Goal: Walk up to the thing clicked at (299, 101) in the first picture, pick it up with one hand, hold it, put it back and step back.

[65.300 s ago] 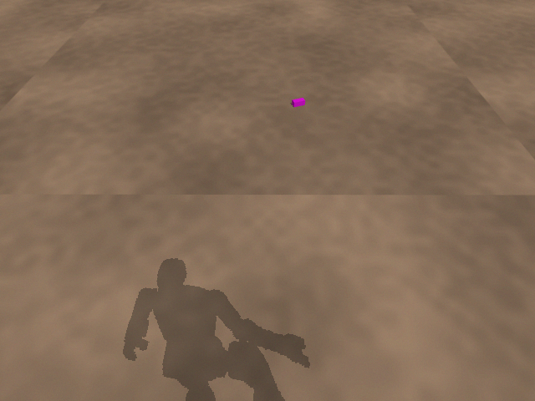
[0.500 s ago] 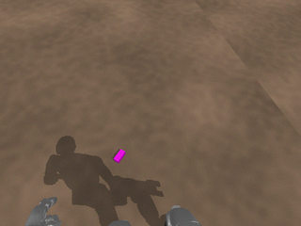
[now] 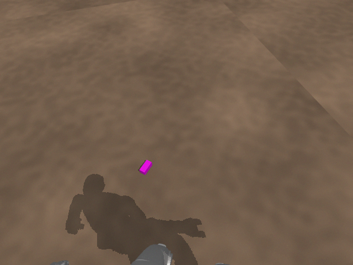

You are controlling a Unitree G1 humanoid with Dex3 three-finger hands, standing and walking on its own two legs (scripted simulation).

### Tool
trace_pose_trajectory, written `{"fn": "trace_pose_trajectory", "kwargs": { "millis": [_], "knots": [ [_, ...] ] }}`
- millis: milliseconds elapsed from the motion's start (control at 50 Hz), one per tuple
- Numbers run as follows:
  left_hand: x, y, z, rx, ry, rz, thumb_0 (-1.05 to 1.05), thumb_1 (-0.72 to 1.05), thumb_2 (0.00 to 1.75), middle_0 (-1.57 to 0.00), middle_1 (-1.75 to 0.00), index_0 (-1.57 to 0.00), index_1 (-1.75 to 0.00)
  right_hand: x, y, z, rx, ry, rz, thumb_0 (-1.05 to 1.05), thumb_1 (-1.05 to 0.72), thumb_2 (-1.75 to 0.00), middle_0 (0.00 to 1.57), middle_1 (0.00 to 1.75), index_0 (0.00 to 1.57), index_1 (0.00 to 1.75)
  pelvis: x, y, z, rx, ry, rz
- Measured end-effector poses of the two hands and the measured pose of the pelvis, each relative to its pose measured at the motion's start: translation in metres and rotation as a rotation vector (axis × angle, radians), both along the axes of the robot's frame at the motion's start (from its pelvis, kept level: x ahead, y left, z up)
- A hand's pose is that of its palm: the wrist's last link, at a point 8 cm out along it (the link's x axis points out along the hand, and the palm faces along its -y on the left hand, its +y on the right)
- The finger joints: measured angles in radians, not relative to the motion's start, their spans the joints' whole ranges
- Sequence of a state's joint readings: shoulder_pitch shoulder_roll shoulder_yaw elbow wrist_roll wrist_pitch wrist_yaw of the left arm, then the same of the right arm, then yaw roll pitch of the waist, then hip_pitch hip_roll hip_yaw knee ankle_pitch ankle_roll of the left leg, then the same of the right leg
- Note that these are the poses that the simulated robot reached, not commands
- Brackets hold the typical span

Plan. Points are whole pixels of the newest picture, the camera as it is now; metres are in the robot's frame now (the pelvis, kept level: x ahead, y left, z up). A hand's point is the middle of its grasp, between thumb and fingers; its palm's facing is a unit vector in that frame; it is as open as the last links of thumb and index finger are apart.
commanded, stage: step back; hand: left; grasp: from above
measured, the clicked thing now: (145, 167) +0.73 +0.28 -0.74
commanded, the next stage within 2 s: stand in 1.68 s
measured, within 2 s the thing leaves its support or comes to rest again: neither
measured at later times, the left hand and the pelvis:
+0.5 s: hand out of the picture -0.10 +0.26 -0.16, palm faces -0.02 -0.92 -0.40, open 7.4 cm; pelvis -0.18 -0.02 -0.01, yaw -2 degrees
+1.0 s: hand out of the picture -0.20 +0.25 -0.14, palm faces +0.06 -0.92 -0.40, open 7.4 cm; pelvis -0.24 -0.03 +0.00, yaw +4 degrees
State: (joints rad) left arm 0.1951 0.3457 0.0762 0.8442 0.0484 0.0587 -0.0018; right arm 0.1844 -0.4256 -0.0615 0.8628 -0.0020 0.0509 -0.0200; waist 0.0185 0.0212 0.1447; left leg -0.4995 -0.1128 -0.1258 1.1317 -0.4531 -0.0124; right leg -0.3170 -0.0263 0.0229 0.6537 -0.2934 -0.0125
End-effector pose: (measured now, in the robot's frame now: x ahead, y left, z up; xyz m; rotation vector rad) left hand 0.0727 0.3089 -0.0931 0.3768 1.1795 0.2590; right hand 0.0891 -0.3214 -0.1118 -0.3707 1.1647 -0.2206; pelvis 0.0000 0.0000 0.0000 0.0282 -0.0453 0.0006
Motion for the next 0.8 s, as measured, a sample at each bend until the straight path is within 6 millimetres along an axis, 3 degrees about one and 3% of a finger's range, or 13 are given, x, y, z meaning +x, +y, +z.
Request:
{"fn": "trace_pose_trajectory", "kwargs": {
  "millis": [140,240,400,540,660,800],
  "knots": [
    [-0.02,0.013,-0.007,0.006,-0.114,0.001,0.01,0.9,0.9,-0.21,-0.3,-0.2,-0.3,-0.068,0.009,-0.008,-0.024,0.11,0.044,0.01,-0.9,-0.9,0.2,0.3,0.2,0.3,-0.051,0.005,-0.011,-0.019,0.005,0.076],
    [-0.052,0.017,-0.017,-0.017,-0.094,0.014,0.01,0.9,0.9,-0.2,-0.3,-0.2,-0.3,-0.104,0.021,0.0,-0.015,0.1,0.055,0.01,-0.9,-0.9,0.2,0.3,0.2,0.3,-0.09,0.008,-0.008,-0.019,-0.017,0.072],
    [-0.127,0.006,-0.018,-0.033,-0.026,0.018,0.01,0.9,0.9,-0.2,-0.3,-0.2,-0.29,-0.124,0.013,0.018,-0.028,-0.018,0.063,0.01,-0.9,-0.9,0.2,0.3,0.21,0.3,-0.144,-0.005,0.0,-0.042,0.002,0.021],
    [-0.206,-0.019,-0.023,-0.009,0.055,0.001,0.01,0.9,0.9,-0.2,-0.3,-0.2,-0.29,-0.151,-0.019,0.004,-0.008,-0.109,0.054,0.01,-0.9,-0.9,0.2,0.3,0.21,0.3,-0.198,-0.028,-0.012,-0.063,-0.009,-0.022],
    [-0.266,-0.032,-0.004,0.004,0.081,0.049,0.01,0.9,0.9,-0.21,-0.3,-0.2,-0.3,-0.204,-0.032,0.0,0.018,-0.032,0.021,0.01,-0.9,-0.9,0.2,0.3,0.2,0.3,-0.222,-0.038,0.0,-0.006,0.001,-0.008],
    [-0.29,-0.019,0.001,0.023,0.011,0.09,0.01,0.89,0.9,-0.21,-0.3,-0.2,-0.3,-0.255,-0.029,-0.01,0.021,0.102,0.057,0.01,-0.9,-0.9,0.2,0.3,0.2,0.3,-0.239,-0.036,-0.002,-0.014,0.002,0.065]
  ]
}}
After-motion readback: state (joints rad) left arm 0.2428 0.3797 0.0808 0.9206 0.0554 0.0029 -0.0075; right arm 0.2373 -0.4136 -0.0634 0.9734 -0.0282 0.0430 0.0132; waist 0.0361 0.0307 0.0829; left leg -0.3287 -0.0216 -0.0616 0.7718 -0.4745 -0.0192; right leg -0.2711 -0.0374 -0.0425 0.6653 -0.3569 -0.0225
